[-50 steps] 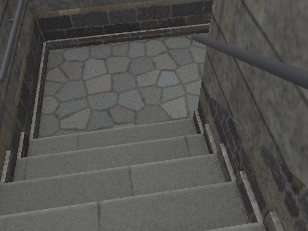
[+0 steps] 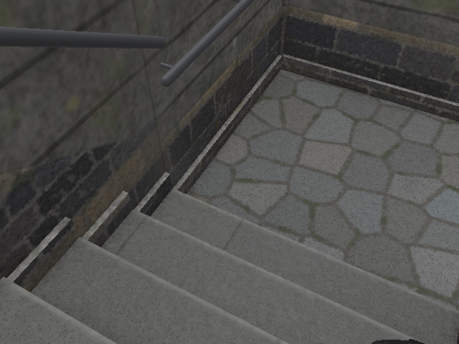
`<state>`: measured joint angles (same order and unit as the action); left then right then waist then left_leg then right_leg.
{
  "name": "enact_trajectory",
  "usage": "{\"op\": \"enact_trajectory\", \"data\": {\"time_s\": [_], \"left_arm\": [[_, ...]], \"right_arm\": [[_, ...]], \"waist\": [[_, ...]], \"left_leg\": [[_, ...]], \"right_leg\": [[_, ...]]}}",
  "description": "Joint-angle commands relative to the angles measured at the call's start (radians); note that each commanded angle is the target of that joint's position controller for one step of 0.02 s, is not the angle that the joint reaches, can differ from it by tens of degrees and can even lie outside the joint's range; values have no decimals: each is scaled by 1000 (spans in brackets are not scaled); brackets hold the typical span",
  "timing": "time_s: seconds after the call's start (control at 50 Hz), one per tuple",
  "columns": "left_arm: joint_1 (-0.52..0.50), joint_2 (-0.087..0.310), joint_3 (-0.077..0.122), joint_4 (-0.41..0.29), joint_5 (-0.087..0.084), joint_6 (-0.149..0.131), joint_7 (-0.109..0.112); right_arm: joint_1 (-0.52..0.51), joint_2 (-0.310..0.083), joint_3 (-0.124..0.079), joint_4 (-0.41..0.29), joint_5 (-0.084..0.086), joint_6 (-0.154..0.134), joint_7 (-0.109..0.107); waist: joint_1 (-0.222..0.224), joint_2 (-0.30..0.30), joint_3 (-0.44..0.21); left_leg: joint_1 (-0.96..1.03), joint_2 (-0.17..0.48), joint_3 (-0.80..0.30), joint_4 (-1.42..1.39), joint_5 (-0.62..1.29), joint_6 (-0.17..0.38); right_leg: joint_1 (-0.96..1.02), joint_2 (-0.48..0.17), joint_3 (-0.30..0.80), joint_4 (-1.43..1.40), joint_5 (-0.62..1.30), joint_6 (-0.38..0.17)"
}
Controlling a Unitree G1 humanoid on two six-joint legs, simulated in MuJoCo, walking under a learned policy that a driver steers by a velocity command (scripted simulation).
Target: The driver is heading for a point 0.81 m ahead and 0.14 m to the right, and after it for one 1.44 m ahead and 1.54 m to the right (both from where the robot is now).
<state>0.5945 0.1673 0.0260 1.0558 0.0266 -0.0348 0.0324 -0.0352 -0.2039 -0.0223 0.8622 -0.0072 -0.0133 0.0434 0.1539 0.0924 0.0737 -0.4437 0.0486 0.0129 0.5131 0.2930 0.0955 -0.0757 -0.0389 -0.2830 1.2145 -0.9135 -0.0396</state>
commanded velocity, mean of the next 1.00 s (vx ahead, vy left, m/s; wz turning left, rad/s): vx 0.50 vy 0.00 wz -0.26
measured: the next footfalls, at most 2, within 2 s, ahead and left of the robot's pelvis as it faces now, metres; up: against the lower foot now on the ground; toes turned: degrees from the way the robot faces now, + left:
left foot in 0.04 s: +0.17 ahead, +0.08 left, -0.18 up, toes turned +4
right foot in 0.60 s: +0.45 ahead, -0.14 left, -0.36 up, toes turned -9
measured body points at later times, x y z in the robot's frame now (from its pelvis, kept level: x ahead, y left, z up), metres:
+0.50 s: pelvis +0.26 -0.02 -0.15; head +0.25 -0.03 +0.30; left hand +0.41 +0.24 -0.26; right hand +0.18 -0.25 -0.30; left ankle +0.13 +0.08 -0.79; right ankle +0.42 -0.16 -0.84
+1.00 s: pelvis +0.52 -0.10 -0.28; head +0.51 -0.10 +0.17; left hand +0.51 +0.16 -0.41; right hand +0.60 -0.38 -0.39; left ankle +0.75 +0.01 -0.94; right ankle +0.41 -0.14 -0.97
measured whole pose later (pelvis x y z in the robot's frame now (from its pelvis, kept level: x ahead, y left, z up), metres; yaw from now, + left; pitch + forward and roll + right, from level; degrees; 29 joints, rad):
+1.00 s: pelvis +0.52 -0.10 -0.28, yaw -20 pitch +0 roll +0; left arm 0.58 0.17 0.03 0.97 0.01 -0.05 0.04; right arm 0.10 -0.24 -0.06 0.87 -0.05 -0.01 0.02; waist 0.07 0.02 -0.04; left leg -0.71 0.05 -0.08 0.82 0.35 -0.01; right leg -0.23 0.17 0.12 0.84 -0.58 -0.12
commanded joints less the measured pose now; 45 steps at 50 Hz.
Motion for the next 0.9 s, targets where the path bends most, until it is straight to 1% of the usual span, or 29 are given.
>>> {"op": "enact_trajectory", "data": {"time_s": [0.02, 0.04, 0.06, 0.08, 0.1, 0.12, 0.14, 0.16, 0.18, 0.22, 0.24, 0.28, 0.32, 0.34, 0.48, 0.54, 0.56, 0.58, 0.6, 0.62, 0.64, 0.68, 0.7, 0.74, 0.76, 0.78, 0.82, 0.86, 0.9], "left_arm": [[51, 147, 24, 33, -12, -8, 2], [60, 132, 33, 45, -16, -2, -3], [85, 88, 32, -1, -36, -18, 2], [91, 127, 42, -41, -80, -35, 13], [-25, 124, 37, -86, -80, -37, 25], [-106, 127, 39, -94, -30, -32, 27], [-154, 141, 48, -107, 3, -39, 23], [-101, 101, 43, -63, 17, -31, 25], [-142, 57, 32, -81, 13, -17, 17], [-122, 42, 25, -56, 22, 5, 11], [-80, 86, 37, -44, 27, 16, 4], [-217, 128, 50, -86, 15, 18, -2], [-262, 114, 59, -96, 4, 13, -21], [-308, 125, 59, -120, 5, 12, -29], [-629, 101, 31, -251, 3, -4, -69], [-507, 124, 31, -207, -16, -4, -63], [-348, 144, 42, -163, -31, -3, -58], [-139, 177, 60, -80, -21, 0, -50], [-1, 225, 80, -25, -1, 12, -52], [33, 281, 76, -19, 4, 12, -59], [20, 267, 67, -56, -36, 11, -61], [6, 268, 66, -57, -36, 36, -27], [-88, 214, 45, -100, -25, 31, -20], [-203, 154, 9, -120, 12, -6, -11], [-280, 160, 2, -161, 4, -26, 0], [-262, 185, 13, -168, -11, -36, -1], [-174, 214, 35, -143, -13, -26, -14], [-58, 137, 22, -114, -35, -16, -3], [80, 142, 29, -96, -27, -7, -7]], "right_arm": [[322, -112, -26, 87, -13, 9, -7], [414, -142, -41, 141, -27, 15, -8], [502, -218, -54, 150, -33, 8, -8], [539, -176, -34, 125, -4, -7, 3], [519, -191, -48, 132, -3, -12, -4], [464, -158, -45, 138, 1, -20, -19], [366, -98, -24, 119, -12, -42, -29], [349, -66, -16, 126, -23, -57, -30], [272, -35, -5, 109, -22, -64, -40], [337, -103, -20, 140, -41, -74, -51], [361, -144, -42, 149, -42, -78, -47], [409, -58, -28, 197, -13, -79, -50], [454, -30, -19, 220, -23, -77, -71], [421, -40, -16, 210, -20, -83, -77], [449, -110, -16, 180, -45, -90, -94], [473, -115, -20, 181, -51, -66, -102], [472, -132, -24, 183, -63, -52, -114], [453, -129, -29, 190, -59, -43, -125], [447, -133, -41, 191, -41, -45, -117], [509, -36, -30, 165, -19, -53, -101], [497, -54, -19, 64, -13, -56, -100], [317, -65, -11, -5, -25, -57, -95], [292, -94, -14, -3, -45, -36, -89], [311, -82, -13, 6, -62, -18, -87], [221, -75, -6, -35, -57, -5, -82], [217, -76, -16, -23, -65, 0, -78], [424, -62, -16, 86, -64, 9, -69], [260, -120, -38, 27, -48, 11, -57], [85, -119, -49, -26, -47, 20, -34]], "waist": [[-212, -110, -15], [-250, 22, -50], [-242, 120, -255], [-267, 64, -362], [-287, 106, -290], [-244, 68, -173], [-192, -88, -116], [-143, -72, -60], [-75, -138, 11], [-73, -5, -18], [-60, 42, -65], [-92, -31, -13], [-105, -74, 31], [-102, -11, 37], [-224, -48, 128], [-217, -24, 106], [-146, -14, 22], [-62, -40, -81], [27, -214, -114], [-49, -430, -158], [-70, -373, -282], [-29, -282, -190], [-81, -152, -121], [-193, -110, 4], [-227, -93, 46], [-224, -134, 9], [-239, -212, -160], [-170, -131, -109], [-79, -103, -24]], "left_leg": [[478, -38, 82, -194, 47, 31], [686, 29, -18, -201, 89, 67], [948, 190, -115, 262, 588, 114], [1004, 313, -241, 237, 544, 158], [856, 340, -323, 48, 49, 223], [671, 315, -383, -63, -361, 238], [481, 276, -365, -73, -465, 201], [293, 276, -358, -31, -314, 205], [22, 201, -239, -116, -326, 167], [-58, 193, -208, -110, -188, 187], [-3, 203, -222, -69, -110, 197], [82, 154, -202, -1, -302, 140], [89, 126, -219, 36, -661, 110], [79, 141, -230, 74, -711, 104], [-21, 164, -101, 208, -744, 54], [91, 165, -30, 465, -438, 59], [152, 185, -28, 638, -277, 69], [154, 142, 32, 901, -143, 57], [36, 12, 121, 1374, -461, 17], [-416, -105, 113, 1736, -1210, -7], [-604, -52, 39, 1722, -1144, -15], [-813, -18, -9, 1555, -986, -33], [-733, 22, -36, 1423, -886, -38], [-575, 53, -87, 1076, -603, -65], [-360, 20, -63, 778, -446, -107], [-237, 9, -37, 636, -345, -119], [-142, -9, -26, 763, -233, -127], [-410, 30, -107, 705, -189, -110], [-664, 47, -128, 536, -209, -107]], "right_leg": [[-267, -133, 181, 175, 993, -144], [-486, -23, 137, 549, 333, -131], [-710, 21, 203, 878, -35, -101], [-837, 2, 348, 758, 77, -102], [-939, -9, 332, 701, 180, -94], [-970, -35, 325, 646, 243, -77], [-896, -37, 391, 464, 495, -64], [-812, -43, 388, 407, 523, -42], [-640, -56, 378, 104, 635, 10], [-499, -16, 355, 44, 671, 36], [-517, -19, 355, 96, 825, 29], [-655, -37, 464, -63, 1001, 3], [-719, -2, 500, -222, 1168, -14], [-708, 3, 496, -270, 1272, -4], [-474, 22, 347, -568, 1375, -15], [-333, 0, 237, -716, 1239, -52], [-215, -24, 263, -812, 1155, -86], [-14, 13, 222, -862, 1166, -108], [156, 3, 255, -906, 1252, -165], [443, -125, 363, -478, 1768, -197], [520, -220, 553, -457, 1761, -264], [326, -340, 817, -770, 869, -357], [120, -292, 809, -815, 640, -332], [-240, -204, 762, -779, 741, -285], [-503, -100, 652, -850, 795, -262], [-525, -95, 641, -852, 920, -270], [-378, -104, 624, -746, 1211, -268], [-129, -93, 718, -646, 1050, -284], [60, -93, 817, -637, 683, -286]]}}
Velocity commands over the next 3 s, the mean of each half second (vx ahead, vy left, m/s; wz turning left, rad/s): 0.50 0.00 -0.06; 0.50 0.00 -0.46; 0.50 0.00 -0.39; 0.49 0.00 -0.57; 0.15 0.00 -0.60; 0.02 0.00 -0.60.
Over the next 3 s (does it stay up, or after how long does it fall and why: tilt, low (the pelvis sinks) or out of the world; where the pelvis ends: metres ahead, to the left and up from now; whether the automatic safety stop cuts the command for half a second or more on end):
stays up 1.28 -0.43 -0.78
